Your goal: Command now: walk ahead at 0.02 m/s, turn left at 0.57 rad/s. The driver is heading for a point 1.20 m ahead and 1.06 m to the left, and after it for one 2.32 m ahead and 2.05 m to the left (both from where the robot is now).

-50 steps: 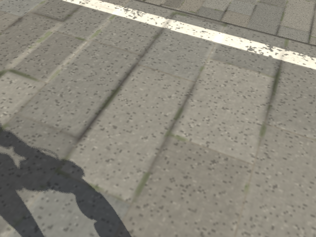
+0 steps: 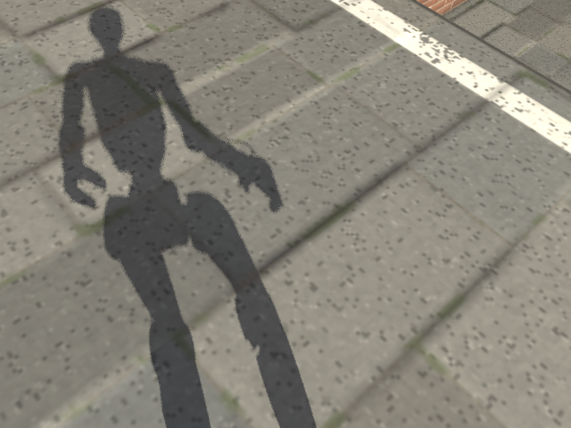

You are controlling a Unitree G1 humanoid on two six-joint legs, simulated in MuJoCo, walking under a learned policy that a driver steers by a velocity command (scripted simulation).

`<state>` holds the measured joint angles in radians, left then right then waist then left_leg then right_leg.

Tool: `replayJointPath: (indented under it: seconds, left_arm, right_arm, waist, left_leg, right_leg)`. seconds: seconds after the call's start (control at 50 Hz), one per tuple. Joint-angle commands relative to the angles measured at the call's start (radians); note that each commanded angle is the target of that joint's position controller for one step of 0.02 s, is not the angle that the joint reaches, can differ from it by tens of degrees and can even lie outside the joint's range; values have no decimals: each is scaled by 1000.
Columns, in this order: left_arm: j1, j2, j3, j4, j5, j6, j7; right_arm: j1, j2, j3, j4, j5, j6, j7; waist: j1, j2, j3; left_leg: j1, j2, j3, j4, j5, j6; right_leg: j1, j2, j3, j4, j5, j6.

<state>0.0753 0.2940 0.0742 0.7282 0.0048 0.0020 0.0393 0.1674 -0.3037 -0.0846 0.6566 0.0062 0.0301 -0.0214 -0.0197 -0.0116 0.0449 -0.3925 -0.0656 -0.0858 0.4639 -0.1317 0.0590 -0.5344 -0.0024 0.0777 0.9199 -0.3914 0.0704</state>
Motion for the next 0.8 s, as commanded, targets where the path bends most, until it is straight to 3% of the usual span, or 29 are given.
replayJointPath:
  seconds: [0.02,0.1,0.14,0.16,0.18,0.2,0.22,0.24,0.26,0.28,0.32,0.36,0.42,0.52,0.56,0.58,0.6,0.62,0.64,0.66,0.68,0.7,0.74,0.8]
  left_arm:
    - [32,66,15,-49,-4,-8,-2]
    - [37,81,22,-57,-12,-24,-19]
    - [87,79,27,-45,-13,-34,-30]
    - [122,95,35,-35,-9,-37,-32]
    - [157,164,52,-36,9,-34,-26]
    - [134,246,69,-32,39,-22,-25]
    - [87,190,56,-69,54,-30,-22]
    - [28,136,40,-90,42,-31,-14]
    - [-14,109,33,-99,25,-30,-10]
    - [-19,96,28,-102,8,-29,-5]
    - [12,98,24,-97,6,-19,3]
    - [67,114,30,-87,13,-8,11]
    - [89,157,45,-82,9,2,8]
    - [72,195,60,-76,-18,0,-14]
    - [54,185,59,-69,-39,-2,-16]
    - [107,149,50,-45,-35,-6,-20]
    - [118,92,33,-62,7,-7,-25]
    - [35,71,19,-127,29,-12,-18]
    - [-22,126,35,-127,14,-12,-12]
    - [-23,137,40,-123,-3,-9,-10]
    - [-1,134,44,-102,0,-5,-3]
    - [9,145,48,-97,8,-1,3]
    - [42,129,47,-86,9,-2,-2]
    - [31,98,34,-89,1,-4,-5]
  right_arm:
    - [-32,-171,-49,-85,0,-5,-13]
    - [-33,-166,-47,-97,1,6,-5]
    - [-54,-160,-44,-107,12,14,-7]
    - [-49,-147,-40,-110,17,18,-10]
    - [-26,-103,-28,-118,12,18,-11]
    - [-26,-89,-27,-154,19,7,-8]
    - [-11,-172,-53,-139,-2,-7,-4]
    - [20,-204,-69,-110,7,-4,1]
    - [51,-186,-70,-80,10,8,-1]
    - [61,-162,-64,-71,6,18,-3]
    - [33,-113,-48,-86,15,27,3]
    - [-35,-88,-35,-120,22,25,7]
    - [-70,-66,-20,-149,14,24,19]
    - [-38,-89,-28,-156,17,33,38]
    - [29,-86,-36,-134,17,35,42]
    - [73,-114,-49,-120,15,34,34]
    - [113,-220,-77,-130,14,27,18]
    - [106,-292,-82,-150,-20,9,20]
    - [120,-230,-67,-146,-33,-13,29]
    - [78,-204,-52,-132,-28,-26,26]
    - [24,-183,-48,-133,-9,-28,18]
    - [-18,-161,-38,-137,8,-24,12]
    - [-37,-155,-29,-142,0,-16,1]
    - [-18,-161,-31,-133,-1,-13,-8]
  waist:
    - [13,151,-191]
    - [3,186,-171]
    - [35,188,-166]
    - [50,171,-167]
    - [40,44,-180]
    - [-3,-277,-115]
    - [9,-237,-116]
    - [-16,-156,-110]
    - [-32,-116,-92]
    - [-23,-110,-82]
    - [1,-114,-66]
    - [46,-144,-75]
    - [71,-169,-109]
    - [57,-194,-117]
    - [10,-171,-124]
    - [1,-100,-140]
    - [10,152,-160]
    - [-6,346,-171]
    - [-64,211,-212]
    - [-28,179,-166]
    - [0,128,-140]
    - [17,134,-123]
    - [37,149,-142]
    - [25,144,-147]
  left_leg:
    - [143,222,-281,-126,68,170]
    - [148,215,-376,-111,-6,152]
    - [132,187,-389,-72,7,122]
    - [86,153,-371,-35,-29,87]
    - [-35,84,-290,113,-199,30]
    - [-245,-86,-58,316,-436,-28]
    - [-251,-20,-77,570,-477,-71]
    - [-239,-4,-80,674,-412,-84]
    - [-236,4,-60,723,-356,-103]
    - [-264,10,-50,772,-301,-121]
    - [-270,23,0,763,-251,-145]
    - [-295,47,33,651,-232,-162]
    - [-211,86,68,485,-267,-163]
    - [-25,76,145,236,-241,-109]
    - [110,48,176,24,-93,-56]
    - [247,43,135,-71,33,-21]
    - [442,249,-158,-94,378,55]
    - [436,462,-452,-80,571,276]
    - [405,445,-413,-105,484,311]
    - [358,384,-321,-107,402,256]
    - [326,323,-263,-107,313,198]
    - [296,296,-239,-108,302,171]
    - [243,260,-212,-111,334,169]
    - [259,241,-227,-105,276,170]
  right_leg:
    - [66,21,1,-101,45,5]
    - [127,39,5,-247,32,-16]
    - [224,47,-16,-423,114,-41]
    - [316,16,-10,-524,189,-62]
    - [429,-165,136,-582,203,-126]
    - [416,-356,389,-647,352,-280]
    - [359,-432,443,-650,422,-361]
    - [340,-377,333,-626,439,-329]
    - [337,-303,225,-606,428,-276]
    - [360,-271,168,-596,430,-255]
    - [370,-235,73,-599,481,-259]
    - [453,-243,45,-597,496,-274]
    - [492,-279,13,-582,523,-286]
    - [447,-315,-35,-541,549,-268]
    - [406,-297,-84,-453,508,-212]
    - [323,-260,-140,-354,417,-147]
    - [77,-159,-236,-80,87,-48]
    - [-161,-21,-160,143,-300,7]
    - [-164,-36,-39,278,-291,5]
    - [-165,-49,-18,298,-206,-10]
    - [-163,-59,-11,265,-122,-13]
    - [-153,-60,-8,233,-61,-7]
    - [-81,-28,-23,240,18,7]
    - [-64,-8,-19,96,54,18]
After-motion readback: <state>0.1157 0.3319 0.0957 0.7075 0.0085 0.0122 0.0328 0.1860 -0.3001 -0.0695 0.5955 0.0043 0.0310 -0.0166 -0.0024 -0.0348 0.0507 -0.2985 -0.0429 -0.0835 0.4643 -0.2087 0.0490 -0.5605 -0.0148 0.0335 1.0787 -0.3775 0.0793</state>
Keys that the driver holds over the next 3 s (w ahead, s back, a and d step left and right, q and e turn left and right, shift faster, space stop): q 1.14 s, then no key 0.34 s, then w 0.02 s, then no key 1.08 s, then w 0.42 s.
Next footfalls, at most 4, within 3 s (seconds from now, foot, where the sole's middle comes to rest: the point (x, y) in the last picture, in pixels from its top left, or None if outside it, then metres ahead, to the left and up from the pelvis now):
0.18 right None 0.07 -0.15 -0.78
0.58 left None -0.01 0.11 -0.78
1.06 right None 0.11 -0.06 -0.78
1.42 left None -0.08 0.10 -0.78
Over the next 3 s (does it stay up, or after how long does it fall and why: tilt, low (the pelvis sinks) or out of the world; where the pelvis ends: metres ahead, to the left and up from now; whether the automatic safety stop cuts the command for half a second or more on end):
stays up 0.08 0.04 0.01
